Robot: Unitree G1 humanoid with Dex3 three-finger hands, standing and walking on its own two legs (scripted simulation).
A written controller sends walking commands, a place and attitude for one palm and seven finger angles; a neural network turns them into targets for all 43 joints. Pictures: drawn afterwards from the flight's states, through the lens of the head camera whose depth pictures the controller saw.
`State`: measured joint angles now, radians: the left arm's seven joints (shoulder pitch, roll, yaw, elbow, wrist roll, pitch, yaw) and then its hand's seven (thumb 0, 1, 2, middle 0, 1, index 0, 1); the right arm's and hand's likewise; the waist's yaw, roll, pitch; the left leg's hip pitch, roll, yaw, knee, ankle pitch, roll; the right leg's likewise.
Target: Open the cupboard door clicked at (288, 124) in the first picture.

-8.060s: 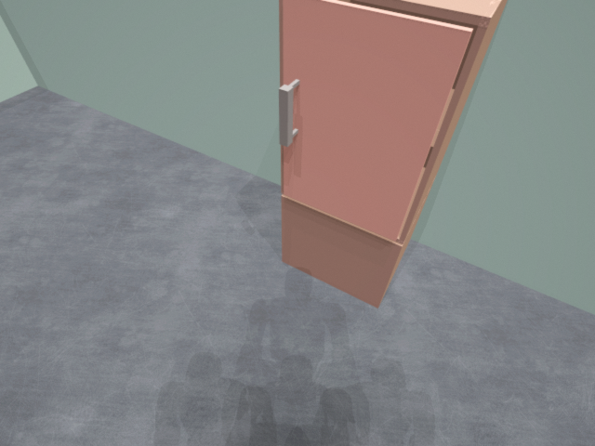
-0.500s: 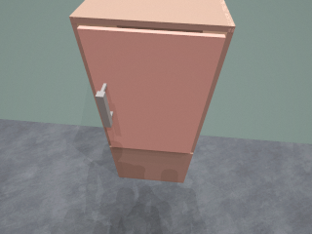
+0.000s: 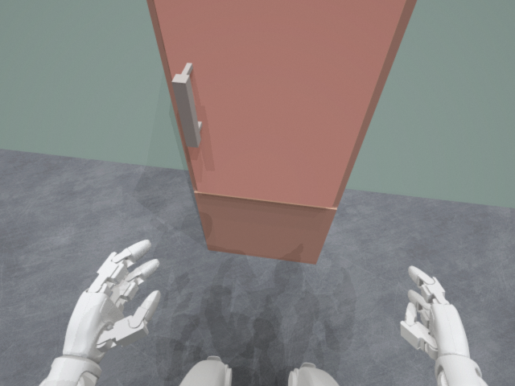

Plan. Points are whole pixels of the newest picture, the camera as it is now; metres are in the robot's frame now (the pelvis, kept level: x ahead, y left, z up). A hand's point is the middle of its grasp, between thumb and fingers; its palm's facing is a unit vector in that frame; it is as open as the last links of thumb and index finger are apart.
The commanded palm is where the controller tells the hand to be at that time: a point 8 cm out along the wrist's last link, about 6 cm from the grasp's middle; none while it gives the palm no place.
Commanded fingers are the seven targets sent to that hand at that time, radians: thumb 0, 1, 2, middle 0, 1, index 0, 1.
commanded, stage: raise the hand with hooked fingers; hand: left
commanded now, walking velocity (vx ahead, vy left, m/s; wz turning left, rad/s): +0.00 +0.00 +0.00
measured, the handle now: (191, 106) +0.61 +0.19 +0.07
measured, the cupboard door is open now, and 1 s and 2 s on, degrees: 0 0 0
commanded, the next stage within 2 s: move the hooked fingers beside the handle in 1.68 s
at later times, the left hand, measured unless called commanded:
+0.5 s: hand (104, 278) +0.25 +0.24 +0.05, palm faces -0.03 -1.00 -0.06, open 11.6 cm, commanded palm +0.22 +0.29 +0.06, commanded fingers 0.00 -0.20 0.43 -0.28 -1.00 -0.28 -1.00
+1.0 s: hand (67, 241) +0.28 +0.29 +0.08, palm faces -0.02 -1.00 -0.04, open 13.8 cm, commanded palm +0.26 +0.35 +0.09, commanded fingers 0.00 -0.50 0.30 -0.30 -1.20 -0.30 -1.20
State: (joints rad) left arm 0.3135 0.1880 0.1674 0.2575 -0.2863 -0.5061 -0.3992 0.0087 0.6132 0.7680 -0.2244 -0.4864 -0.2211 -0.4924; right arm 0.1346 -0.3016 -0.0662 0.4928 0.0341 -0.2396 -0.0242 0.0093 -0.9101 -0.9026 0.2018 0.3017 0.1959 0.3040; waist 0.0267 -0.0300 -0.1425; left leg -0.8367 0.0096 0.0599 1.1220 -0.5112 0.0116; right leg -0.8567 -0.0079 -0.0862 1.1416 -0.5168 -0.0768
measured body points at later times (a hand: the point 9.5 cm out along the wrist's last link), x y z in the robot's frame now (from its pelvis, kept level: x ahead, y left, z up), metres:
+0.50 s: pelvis +0.00 +0.02 +0.02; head +0.06 +0.02 +0.46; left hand +0.24 +0.29 +0.06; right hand +0.13 -0.24 -0.07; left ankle +0.02 +0.12 -0.65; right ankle +0.03 -0.07 -0.65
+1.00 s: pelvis +0.02 +0.04 +0.03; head +0.08 +0.05 +0.48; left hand +0.28 +0.35 +0.09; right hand +0.19 -0.20 -0.04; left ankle +0.02 +0.12 -0.65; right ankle +0.03 -0.07 -0.65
